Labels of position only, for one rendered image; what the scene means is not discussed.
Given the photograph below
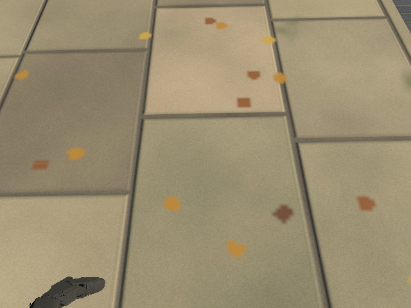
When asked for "robot left hand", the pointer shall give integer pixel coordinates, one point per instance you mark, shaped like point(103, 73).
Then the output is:
point(68, 290)

